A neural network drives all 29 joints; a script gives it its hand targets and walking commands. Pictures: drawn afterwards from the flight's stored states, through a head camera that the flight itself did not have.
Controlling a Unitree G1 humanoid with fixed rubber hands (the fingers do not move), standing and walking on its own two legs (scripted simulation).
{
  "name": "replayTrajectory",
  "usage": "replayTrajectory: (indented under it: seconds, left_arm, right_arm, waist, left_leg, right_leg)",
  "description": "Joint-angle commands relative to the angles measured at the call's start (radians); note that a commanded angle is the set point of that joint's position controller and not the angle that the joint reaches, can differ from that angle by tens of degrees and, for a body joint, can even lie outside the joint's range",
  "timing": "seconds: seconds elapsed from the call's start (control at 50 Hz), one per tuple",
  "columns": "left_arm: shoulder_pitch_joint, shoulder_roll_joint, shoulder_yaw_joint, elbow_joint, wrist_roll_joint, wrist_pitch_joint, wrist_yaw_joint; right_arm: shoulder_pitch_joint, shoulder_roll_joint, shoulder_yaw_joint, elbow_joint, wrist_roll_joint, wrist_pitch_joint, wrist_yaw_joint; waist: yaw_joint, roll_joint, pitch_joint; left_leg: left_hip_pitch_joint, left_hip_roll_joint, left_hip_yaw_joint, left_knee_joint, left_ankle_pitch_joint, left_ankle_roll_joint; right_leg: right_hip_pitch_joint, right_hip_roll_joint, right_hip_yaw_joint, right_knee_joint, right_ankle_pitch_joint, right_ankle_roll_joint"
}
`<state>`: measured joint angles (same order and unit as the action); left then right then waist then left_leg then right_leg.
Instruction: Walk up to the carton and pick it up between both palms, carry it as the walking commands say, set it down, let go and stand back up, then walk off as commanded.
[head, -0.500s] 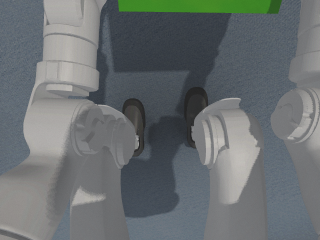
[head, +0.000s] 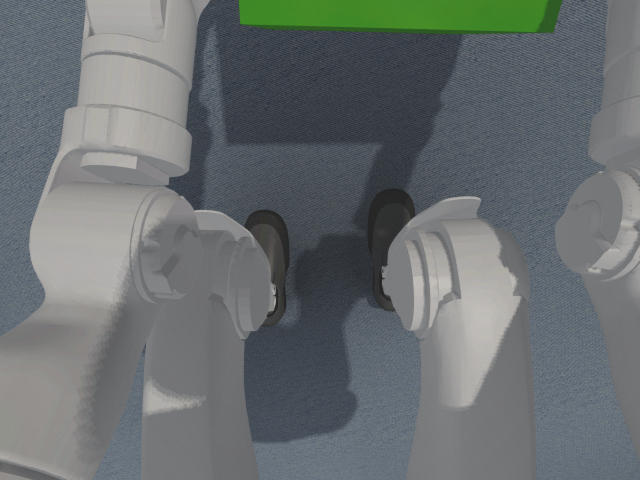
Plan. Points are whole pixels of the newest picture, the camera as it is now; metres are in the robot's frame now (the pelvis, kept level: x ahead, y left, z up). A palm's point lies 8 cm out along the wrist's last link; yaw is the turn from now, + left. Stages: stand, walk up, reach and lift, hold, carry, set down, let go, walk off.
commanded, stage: set down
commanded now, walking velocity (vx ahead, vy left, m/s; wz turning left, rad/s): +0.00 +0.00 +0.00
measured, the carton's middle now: out of the picture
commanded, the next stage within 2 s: none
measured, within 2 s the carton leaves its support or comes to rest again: rests again in 0.40 s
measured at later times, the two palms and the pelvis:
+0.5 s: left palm out of the picture +0.56 +0.08 -0.21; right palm out of the picture +0.55 -0.25 -0.21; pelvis +0.00 +0.00 -0.01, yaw +0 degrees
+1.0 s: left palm out of the picture +0.57 +0.09 -0.21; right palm out of the picture +0.55 -0.25 -0.21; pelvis +0.00 +0.00 -0.02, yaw +1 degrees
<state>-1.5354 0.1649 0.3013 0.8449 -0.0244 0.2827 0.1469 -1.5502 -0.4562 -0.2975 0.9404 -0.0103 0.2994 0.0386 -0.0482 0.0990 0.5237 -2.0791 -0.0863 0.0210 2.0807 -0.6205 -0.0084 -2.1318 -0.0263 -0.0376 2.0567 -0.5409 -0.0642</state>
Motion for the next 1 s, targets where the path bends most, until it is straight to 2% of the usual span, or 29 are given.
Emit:
replayTrajectory:
  seconds: [0.0,0.04,0.06,0.08,0.14,0.16,0.2,0.22,0.26,0.28,0.38,0.4,0.44,0.46,0.5,0.52,0.54,0.58,0.6,0.64,0.68,0.7,0.72,0.8,0.82,0.88,0.9,0.92,0.98]
  left_arm:
    - [-0.604,-0.729,-0.385,-0.069,-0.179,-0.056,-0.258]
    - [-0.636,-0.756,-0.405,-0.107,-0.183,-0.058,-0.256]
    - [-0.654,-0.735,-0.420,-0.125,-0.198,-0.064,-0.247]
    - [-0.669,-0.750,-0.427,-0.140,-0.214,-0.068,-0.248]
    - [-0.640,-0.724,-0.412,-0.099,-0.205,-0.064,-0.249]
    - [-0.648,-0.724,-0.414,-0.117,-0.207,-0.066,-0.253]
    - [-0.603,-0.737,-0.390,-0.096,-0.185,-0.062,-0.259]
    - [-0.619,-0.726,-0.390,-0.106,-0.189,-0.061,-0.259]
    - [-0.621,-0.699,-0.373,-0.083,-0.176,-0.057,-0.258]
    - [-0.633,-0.695,-0.381,-0.082,-0.185,-0.057,-0.259]
    - [-0.584,-0.718,-0.383,-0.091,-0.184,-0.062,-0.262]
    - [-0.607,-0.716,-0.372,-0.106,-0.181,-0.067,-0.267]
    - [-0.601,-0.728,-0.376,-0.072,-0.181,-0.060,-0.271]
    - [-0.583,-0.722,-0.380,-0.061,-0.185,-0.057,-0.273]
    - [-0.594,-0.734,-0.374,-0.070,-0.183,-0.061,-0.273]
    - [-0.586,-0.720,-0.379,-0.071,-0.185,-0.059,-0.270]
    - [-0.623,-0.719,-0.387,-0.091,-0.188,-0.062,-0.272]
    - [-0.586,-0.722,-0.385,-0.066,-0.181,-0.056,-0.273]
    - [-0.588,-0.745,-0.390,-0.085,-0.192,-0.064,-0.274]
    - [-0.597,-0.710,-0.383,-0.074,-0.189,-0.058,-0.271]
    - [-0.606,-0.719,-0.387,-0.078,-0.195,-0.055,-0.272]
    - [-0.611,-0.706,-0.381,-0.091,-0.189,-0.060,-0.272]
    - [-0.598,-0.723,-0.385,-0.060,-0.201,-0.055,-0.273]
    - [-0.633,-0.698,-0.389,-0.106,-0.188,-0.060,-0.272]
    - [-0.592,-0.695,-0.371,-0.054,-0.191,-0.050,-0.272]
    - [-0.626,-0.700,-0.384,-0.072,-0.199,-0.055,-0.274]
    - [-0.630,-0.671,-0.371,-0.088,-0.189,-0.054,-0.275]
    - [-0.645,-0.677,-0.382,-0.124,-0.205,-0.062,-0.273]
    - [-0.615,-0.639,-0.350,-0.079,-0.184,-0.056,-0.271]
  right_arm:
    - [-0.437,0.781,0.313,-0.022,0.066,-0.047,0.275]
    - [-0.505,0.764,0.326,-0.080,0.088,-0.057,0.280]
    - [-0.532,0.760,0.350,-0.126,0.105,-0.063,0.276]
    - [-0.538,0.750,0.346,-0.121,0.108,-0.068,0.275]
    - [-0.521,0.745,0.355,-0.096,0.106,-0.062,0.272]
    - [-0.463,0.769,0.329,-0.046,0.083,-0.054,0.270]
    - [-0.485,0.775,0.321,-0.057,0.084,-0.055,0.275]
    - [-0.470,0.764,0.313,-0.064,0.081,-0.053,0.277]
    - [-0.485,0.757,0.305,-0.052,0.080,-0.049,0.280]
    - [-0.449,0.747,0.299,-0.018,0.074,-0.048,0.280]
    - [-0.401,0.762,0.275,-0.013,0.057,-0.047,0.287]
    - [-0.384,0.755,0.266,-0.008,0.041,-0.047,0.287]
    - [-0.421,0.723,0.274,-0.013,0.054,-0.051,0.285]
    - [-0.420,0.721,0.277,-0.017,0.050,-0.050,0.283]
    - [-0.384,0.740,0.264,0.007,0.038,-0.046,0.287]
    - [-0.382,0.750,0.278,0.010,0.050,-0.045,0.290]
    - [-0.364,0.736,0.252,0.016,0.034,-0.042,0.291]
    - [-0.334,0.743,0.230,0.046,0.031,-0.044,0.291]
    - [-0.374,0.738,0.251,-0.001,0.039,-0.049,0.292]
    - [-0.361,0.700,0.230,0.028,0.033,-0.047,0.289]
    - [-0.322,0.689,0.210,0.057,0.017,-0.041,0.292]
    - [-0.315,0.727,0.224,0.049,0.016,-0.042,0.291]
    - [-0.311,0.727,0.218,0.050,0.015,-0.041,0.295]
    - [-0.289,0.709,0.188,0.086,0.001,-0.044,0.288]
    - [-0.335,0.672,0.203,0.042,0.003,-0.046,0.285]
    - [-0.289,0.683,0.188,0.083,-0.010,-0.046,0.279]
    - [-0.294,0.687,0.178,0.062,-0.004,-0.044,0.281]
    - [-0.280,0.692,0.179,0.058,-0.003,-0.046,0.278]
    - [-0.262,0.679,0.151,0.094,-0.025,-0.038,0.278]
  waist:
    - [-0.206,-0.118,-1.112]
    - [-0.212,-0.098,-1.175]
    - [-0.191,-0.093,-1.237]
    - [-0.212,-0.090,-1.248]
    - [-0.202,-0.101,-1.183]
    - [-0.218,-0.098,-1.136]
    - [-0.192,-0.086,-1.109]
    - [-0.204,-0.082,-1.107]
    - [-0.187,-0.075,-1.086]
    - [-0.207,-0.090,-1.064]
    - [-0.222,-0.065,-1.032]
    - [-0.237,-0.088,-1.045]
    - [-0.233,-0.040,-1.044]
    - [-0.247,-0.070,-1.051]
    - [-0.248,-0.056,-1.020]
    - [-0.227,-0.059,-1.005]
    - [-0.273,-0.082,-1.035]
    - [-0.260,-0.023,-0.978]
    - [-0.270,-0.042,-1.029]
    - [-0.271,-0.006,-0.982]
    - [-0.301,-0.030,-0.967]
    - [-0.274,-0.043,-0.973]
    - [-0.291,-0.042,-0.951]
    - [-0.284,-0.002,-0.955]
    - [-0.292,-0.032,-0.959]
    - [-0.305,-0.026,-0.926]
    - [-0.287,-0.010,-0.925]
    - [-0.315,-0.045,-0.942]
    - [-0.287,-0.024,-0.907]
  left_leg:
    - [0.195,-0.058,0.001,-0.081,0.207,0.009]
    - [0.248,-0.059,-0.012,-0.070,0.248,0.005]
    - [0.302,-0.063,-0.005,-0.053,0.275,0.007]
    - [0.314,-0.066,-0.015,-0.049,0.296,0.008]
    - [0.252,-0.060,-0.005,-0.051,0.247,0.012]
    - [0.215,-0.055,-0.002,-0.054,0.236,0.007]
    - [0.200,-0.067,0.002,-0.059,0.224,0.012]
    - [0.228,-0.062,-0.003,-0.057,0.239,0.013]
    - [0.217,-0.060,-0.001,-0.055,0.215,0.006]
    - [0.212,-0.056,0.000,-0.057,0.204,0.004]
    - [0.222,-0.061,-0.008,-0.048,0.226,0.009]
    - [0.180,-0.067,-0.004,-0.054,0.225,-0.001]
    - [0.210,-0.061,-0.002,-0.041,0.211,-0.001]
    - [0.230,-0.060,-0.006,-0.034,0.227,-0.002]
    - [0.206,-0.062,-0.006,-0.034,0.219,-0.003]
    - [0.203,-0.064,-0.006,-0.038,0.207,0.001]
    - [0.235,-0.059,-0.011,-0.032,0.225,-0.003]
    - [0.225,-0.062,-0.012,-0.034,0.214,-0.010]
    - [0.243,-0.064,-0.012,-0.022,0.247,-0.005]
    - [0.235,-0.058,-0.014,-0.027,0.217,-0.010]
    - [0.234,-0.057,-0.020,-0.028,0.198,-0.013]
    - [0.222,-0.063,-0.008,-0.026,0.200,-0.015]
    - [0.228,-0.060,-0.014,-0.028,0.197,-0.010]
    - [0.236,-0.062,-0.013,-0.022,0.195,-0.023]
    - [0.222,-0.061,-0.014,-0.020,0.166,-0.017]
    - [0.195,-0.059,-0.011,-0.015,0.161,-0.024]
    - [0.184,-0.056,-0.003,-0.021,0.149,-0.025]
    - [0.177,-0.054,-0.012,-0.018,0.175,-0.022]
    - [0.177,-0.051,-0.001,-0.024,0.137,-0.021]
  right_leg:
    - [0.752,0.074,0.077,-0.064,0.462,-0.004]
    - [0.740,0.071,0.071,-0.056,0.460,-0.010]
    - [0.753,0.066,0.071,-0.046,0.483,-0.002]
    - [0.744,0.068,0.062,-0.041,0.488,-0.006]
    - [0.761,0.065,0.072,-0.044,0.476,-0.002]
    - [0.764,0.067,0.083,-0.050,0.484,-0.010]
    - [0.747,0.070,0.088,-0.052,0.456,-0.011]
    - [0.727,0.070,0.083,-0.055,0.452,-0.005]
    - [0.729,0.069,0.090,-0.050,0.437,-0.014]
    - [0.719,0.068,0.079,-0.052,0.424,-0.010]
    - [0.659,0.066,0.080,-0.041,0.415,-0.011]
    - [0.697,0.067,0.078,-0.044,0.447,-0.015]
    - [0.677,0.066,0.080,-0.045,0.417,-0.015]
    - [0.687,0.065,0.077,-0.041,0.426,-0.011]
    - [0.658,0.064,0.085,-0.039,0.416,-0.019]
    - [0.655,0.064,0.086,-0.039,0.403,-0.016]
    - [0.650,0.068,0.069,-0.037,0.407,-0.013]
    - [0.611,0.070,0.084,-0.039,0.400,-0.027]
    - [0.616,0.065,0.076,-0.028,0.420,-0.014]
    - [0.607,0.061,0.084,-0.027,0.392,-0.024]
    - [0.578,0.061,0.068,-0.028,0.360,-0.023]
    - [0.613,0.066,0.081,-0.032,0.389,-0.027]
    - [0.578,0.063,0.073,-0.026,0.370,-0.023]
    - [0.575,0.069,0.078,-0.030,0.361,-0.031]
    - [0.609,0.064,0.068,-0.017,0.353,-0.025]
    - [0.601,0.065,0.082,-0.026,0.349,-0.028]
    - [0.615,0.064,0.085,-0.029,0.355,-0.028]
    - [0.625,0.064,0.078,-0.019,0.381,-0.025]
    - [0.608,0.062,0.082,-0.025,0.346,-0.029]
